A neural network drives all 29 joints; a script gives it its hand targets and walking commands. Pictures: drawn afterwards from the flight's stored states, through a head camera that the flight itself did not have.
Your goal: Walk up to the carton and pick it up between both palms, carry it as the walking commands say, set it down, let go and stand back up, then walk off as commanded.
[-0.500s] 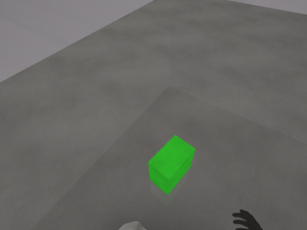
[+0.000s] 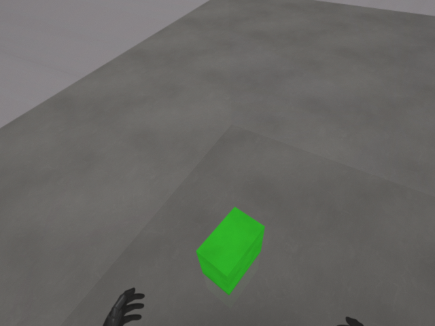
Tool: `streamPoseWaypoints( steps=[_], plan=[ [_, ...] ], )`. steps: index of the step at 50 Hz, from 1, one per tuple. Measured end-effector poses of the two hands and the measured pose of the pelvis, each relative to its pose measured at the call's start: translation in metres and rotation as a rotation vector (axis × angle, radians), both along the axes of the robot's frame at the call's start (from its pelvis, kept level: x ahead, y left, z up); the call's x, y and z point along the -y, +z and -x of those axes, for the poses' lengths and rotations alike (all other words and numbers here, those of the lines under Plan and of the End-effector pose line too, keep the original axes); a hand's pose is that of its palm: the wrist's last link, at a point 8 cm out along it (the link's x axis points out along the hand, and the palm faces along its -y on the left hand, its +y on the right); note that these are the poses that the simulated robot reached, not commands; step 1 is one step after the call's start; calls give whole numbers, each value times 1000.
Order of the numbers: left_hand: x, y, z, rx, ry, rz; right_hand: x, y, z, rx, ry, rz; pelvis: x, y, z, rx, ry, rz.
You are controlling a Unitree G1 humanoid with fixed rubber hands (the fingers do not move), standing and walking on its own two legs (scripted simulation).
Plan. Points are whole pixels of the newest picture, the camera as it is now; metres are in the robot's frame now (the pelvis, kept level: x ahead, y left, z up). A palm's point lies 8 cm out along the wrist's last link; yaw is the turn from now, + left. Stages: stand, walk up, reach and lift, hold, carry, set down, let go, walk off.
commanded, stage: walk up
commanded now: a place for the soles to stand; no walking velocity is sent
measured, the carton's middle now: (231, 251) +0.50 -0.01 -0.63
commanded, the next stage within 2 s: none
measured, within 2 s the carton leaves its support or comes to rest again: neither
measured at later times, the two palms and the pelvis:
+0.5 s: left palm out of the picture +0.06 +0.28 -0.12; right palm out of the picture +0.08 -0.23 -0.11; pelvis +0.00 +0.02 +0.00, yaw +2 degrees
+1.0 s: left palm out of the picture +0.03 +0.39 -0.10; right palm (324, 307) +0.16 -0.17 -0.09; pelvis +0.02 +0.10 +0.00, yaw -6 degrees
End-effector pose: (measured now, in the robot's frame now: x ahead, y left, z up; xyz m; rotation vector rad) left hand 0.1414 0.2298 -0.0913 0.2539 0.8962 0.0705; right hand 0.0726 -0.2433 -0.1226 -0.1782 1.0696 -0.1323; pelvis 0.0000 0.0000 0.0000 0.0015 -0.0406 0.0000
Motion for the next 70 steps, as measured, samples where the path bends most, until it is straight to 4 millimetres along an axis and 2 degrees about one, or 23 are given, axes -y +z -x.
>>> streamPoseWaypoints(
  steps=[5, 22, 37, 41, 44, 46, 49, 51, 53, 55, 59, 64, 67, 70],
  plan=[
    [-9, -3, 9, -30, 23, -8, 0, 3, -8, 1, 18, 11, -1, 1, -1, 2, 7, 4],
    [-42, -25, 72, -198, 99, -3, -15, 7, -6, -47, 64, 41, -18, 3, 1, -4, 32, 15],
    [-55, -28, 93, -252, 130, -16, -21, 8, -15, -58, 95, 53, -27, 4, -2, -12, 39, 15],
    [-73, -22, 113, -281, 154, -86, -20, 11, -33, -22, 99, 68, -40, 3, -5, -22, -12, 8],
    [-99, -13, 129, -319, 169, -144, -30, 22, -57, 63, 87, 65, -57, 5, -9, -31, -49, 9],
    [-118, -8, 130, -327, 173, -167, -41, 27, -72, 107, 82, 64, -70, 4, -13, -37, -70, 10],
    [-152, -8, 119, -323, 167, -190, -62, 29, -87, 139, 69, 65, -94, 0, -21, -41, -102, 13],
    [-176, -14, 103, -315, 145, -196, -79, 26, -91, 151, 52, 75, -113, -7, -29, -38, -126, 13],
    [-197, -23, 81, -306, 107, -202, -95, 19, -88, 154, 18, 85, -131, -16, -36, -26, -157, 9],
    [-207, -23, 51, -281, 56, -213, -109, 15, -73, 130, -43, 72, -143, -16, -42, -15, -202, 11],
    [-201, -13, -20, -189, -64, -196, -129, 9, -32, 42, -192, 45, -157, -7, -55, -9, -278, 11],
    [-167, -2, -96, -77, -207, -144, -149, -9, 14, -63, -342, 4, -168, -6, -79, -17, -358, 3],
    [-160, -5, -124, -29, -249, -142, -161, -26, 26, -121, -375, -26, -176, -16, -91, -25, -391, -8],
    [-169, -2, -135, -48, -252, -160, -173, -27, 15, -125, -390, -46, -189, -12, -101, -26, -415, -9]
  ],
)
